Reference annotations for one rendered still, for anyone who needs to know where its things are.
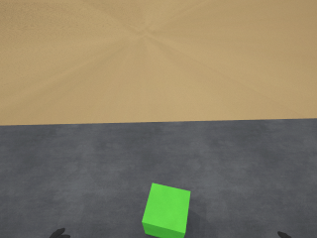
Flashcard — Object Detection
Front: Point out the carton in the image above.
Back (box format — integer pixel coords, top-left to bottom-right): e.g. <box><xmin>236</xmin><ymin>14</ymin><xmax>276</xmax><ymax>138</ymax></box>
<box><xmin>142</xmin><ymin>183</ymin><xmax>191</xmax><ymax>238</ymax></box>

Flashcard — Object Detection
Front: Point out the robot left hand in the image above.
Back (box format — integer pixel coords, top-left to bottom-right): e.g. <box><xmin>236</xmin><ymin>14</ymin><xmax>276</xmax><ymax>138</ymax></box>
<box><xmin>50</xmin><ymin>228</ymin><xmax>70</xmax><ymax>238</ymax></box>

